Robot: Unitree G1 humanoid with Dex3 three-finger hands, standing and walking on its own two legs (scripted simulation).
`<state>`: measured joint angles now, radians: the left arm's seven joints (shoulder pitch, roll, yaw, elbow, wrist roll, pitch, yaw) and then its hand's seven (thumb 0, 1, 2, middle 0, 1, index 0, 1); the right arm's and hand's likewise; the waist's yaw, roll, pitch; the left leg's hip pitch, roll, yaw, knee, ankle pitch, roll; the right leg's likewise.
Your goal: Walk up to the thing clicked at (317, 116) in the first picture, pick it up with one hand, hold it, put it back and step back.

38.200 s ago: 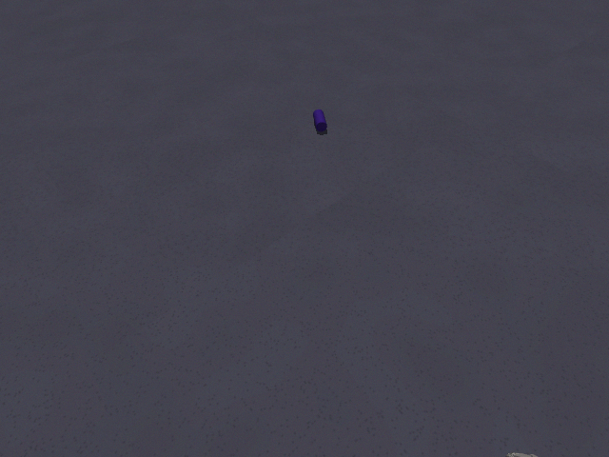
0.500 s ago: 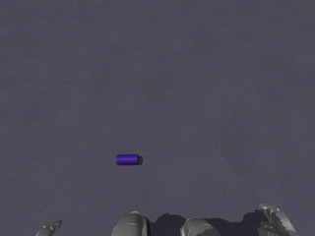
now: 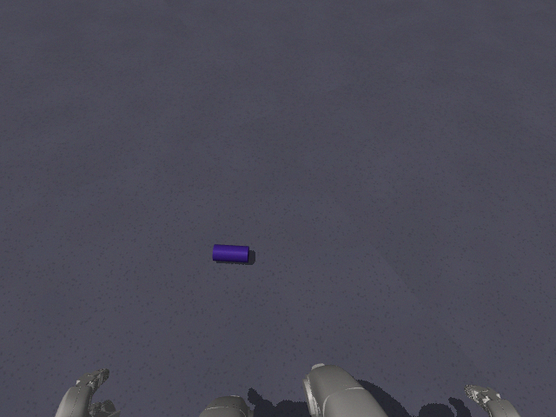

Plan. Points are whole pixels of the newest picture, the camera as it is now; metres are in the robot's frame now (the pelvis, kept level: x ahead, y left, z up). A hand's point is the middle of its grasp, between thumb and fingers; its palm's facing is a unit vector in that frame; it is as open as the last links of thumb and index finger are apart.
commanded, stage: step back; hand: left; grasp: from above
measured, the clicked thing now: (231, 253) +0.69 +0.16 -0.73
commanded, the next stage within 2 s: none
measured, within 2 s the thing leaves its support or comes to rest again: neither
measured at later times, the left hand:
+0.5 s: hand out of the picture -0.07 +0.23 -0.13, palm faces -0.01 -0.89 -0.45, open 7.4 cm
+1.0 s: hand out of the picture -0.29 +0.20 -0.15, palm faces -0.02 -0.91 -0.42, open 7.4 cm
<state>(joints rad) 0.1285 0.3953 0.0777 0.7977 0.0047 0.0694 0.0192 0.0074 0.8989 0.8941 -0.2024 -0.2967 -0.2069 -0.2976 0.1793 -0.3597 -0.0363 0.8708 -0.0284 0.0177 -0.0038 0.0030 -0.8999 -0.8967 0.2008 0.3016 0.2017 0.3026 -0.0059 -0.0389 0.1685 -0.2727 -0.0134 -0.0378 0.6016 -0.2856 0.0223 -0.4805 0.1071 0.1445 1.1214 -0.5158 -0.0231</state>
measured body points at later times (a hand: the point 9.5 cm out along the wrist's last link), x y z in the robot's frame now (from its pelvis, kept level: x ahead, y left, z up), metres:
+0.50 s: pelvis -0.17 -0.04 +0.00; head -0.12 -0.07 +0.44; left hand -0.07 +0.27 -0.10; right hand -0.08 -0.37 -0.13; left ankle -0.19 +0.09 -0.68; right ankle -0.12 -0.16 -0.73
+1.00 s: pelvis -0.35 -0.07 -0.01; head -0.32 -0.09 +0.44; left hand -0.29 +0.25 -0.12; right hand -0.22 -0.39 -0.13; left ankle -0.27 +0.08 -0.69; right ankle -0.36 -0.18 -0.73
